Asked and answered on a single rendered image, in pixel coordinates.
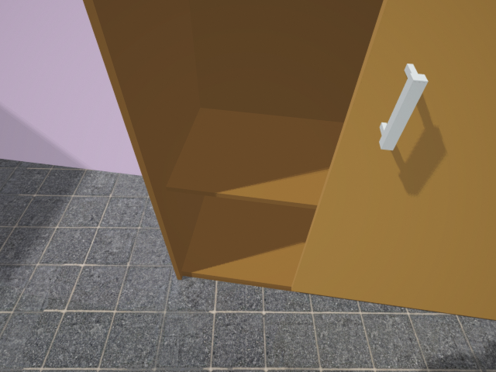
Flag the wardrobe door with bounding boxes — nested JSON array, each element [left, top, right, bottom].
[[291, 0, 496, 320]]

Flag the handle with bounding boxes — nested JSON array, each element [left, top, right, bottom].
[[379, 64, 428, 150]]

